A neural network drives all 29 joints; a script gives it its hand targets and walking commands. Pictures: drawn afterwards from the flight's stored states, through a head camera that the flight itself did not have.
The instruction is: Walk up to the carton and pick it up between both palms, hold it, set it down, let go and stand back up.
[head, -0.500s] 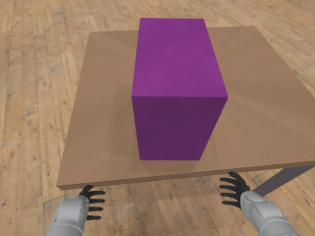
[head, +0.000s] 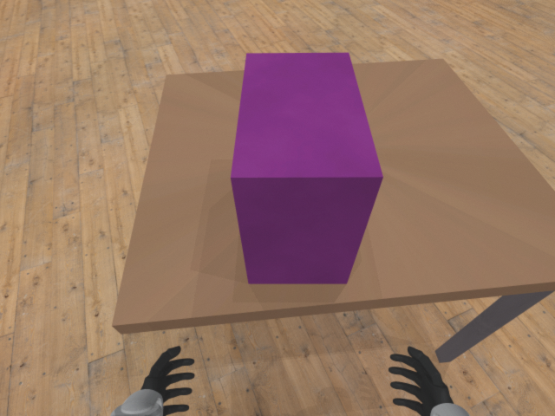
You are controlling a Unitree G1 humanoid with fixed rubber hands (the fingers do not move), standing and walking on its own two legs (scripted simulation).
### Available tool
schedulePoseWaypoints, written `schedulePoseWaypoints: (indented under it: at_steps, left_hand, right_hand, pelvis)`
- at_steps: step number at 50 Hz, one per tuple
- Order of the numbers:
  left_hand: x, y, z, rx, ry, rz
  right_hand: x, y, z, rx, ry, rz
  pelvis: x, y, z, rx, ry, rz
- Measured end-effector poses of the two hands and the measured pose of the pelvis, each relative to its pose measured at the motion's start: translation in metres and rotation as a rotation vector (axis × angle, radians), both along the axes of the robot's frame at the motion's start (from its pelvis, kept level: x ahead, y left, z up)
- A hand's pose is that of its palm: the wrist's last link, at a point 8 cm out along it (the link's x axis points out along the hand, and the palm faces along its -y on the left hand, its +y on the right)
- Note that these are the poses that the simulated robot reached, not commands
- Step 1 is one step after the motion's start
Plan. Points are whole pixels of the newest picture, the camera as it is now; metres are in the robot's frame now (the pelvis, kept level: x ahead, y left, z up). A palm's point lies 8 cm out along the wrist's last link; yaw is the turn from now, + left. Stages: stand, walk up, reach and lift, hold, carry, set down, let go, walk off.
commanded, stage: reach and lift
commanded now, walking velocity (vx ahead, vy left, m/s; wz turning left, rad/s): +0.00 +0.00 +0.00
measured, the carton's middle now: (297, 170) +0.50 +0.00 +0.06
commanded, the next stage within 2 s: none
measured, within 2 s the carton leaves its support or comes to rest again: neither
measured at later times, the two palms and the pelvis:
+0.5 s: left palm (139, 397) +0.16 +0.22 -0.04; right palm (438, 396) +0.17 -0.19 -0.04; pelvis +0.02 +0.01 +0.01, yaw +0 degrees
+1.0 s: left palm (139, 359) +0.20 +0.21 +0.00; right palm (440, 361) +0.21 -0.18 +0.00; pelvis +0.04 +0.02 +0.01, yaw +0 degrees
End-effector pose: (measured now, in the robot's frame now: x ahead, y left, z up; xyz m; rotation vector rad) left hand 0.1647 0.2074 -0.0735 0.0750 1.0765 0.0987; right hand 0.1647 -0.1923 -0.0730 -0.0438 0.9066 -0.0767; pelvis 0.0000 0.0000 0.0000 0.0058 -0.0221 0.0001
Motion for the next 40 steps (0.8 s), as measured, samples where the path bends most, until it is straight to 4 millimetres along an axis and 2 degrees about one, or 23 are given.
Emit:
schedulePoseWaypoints:
  at_steps: [4,8,17,29,40]
  left_hand:
    - [-0.017,0.001,-0.002,-0.005,-0.006,0.033]
    - [-0.022,0.008,0.001,0.012,-0.054,0.052]
    - [-0.008,0.012,0.02,0.013,-0.184,0.038]
    - [0.003,0.01,0.035,0.003,-0.318,0.041]
    - [0.016,0.011,0.052,0.001,-0.447,0.025]
  right_hand:
    - [-0.009,-0.004,0.004,-0.021,0.003,-0.007]
    - [-0.013,-0.002,0.008,-0.021,-0.015,-0.018]
    - [-0.002,0.01,0.021,-0.005,-0.112,-0.035]
    - [0.012,0.006,0.04,-0.029,-0.224,-0.048]
    - [0.023,0.011,0.058,-0.015,-0.336,-0.06]
  pelvis:
    - [0.004,-0.002,0.002,0.001,-0.004,0.002]
    - [0.006,-0.004,0.002,0.001,0.0,0.006]
    - [0.014,0.001,0.004,-0.003,-0.006,0.01]
    - [0.027,0.009,0.006,-0.008,-0.009,0.004]
    - [0.034,0.013,0.007,-0.012,-0.012,0.004]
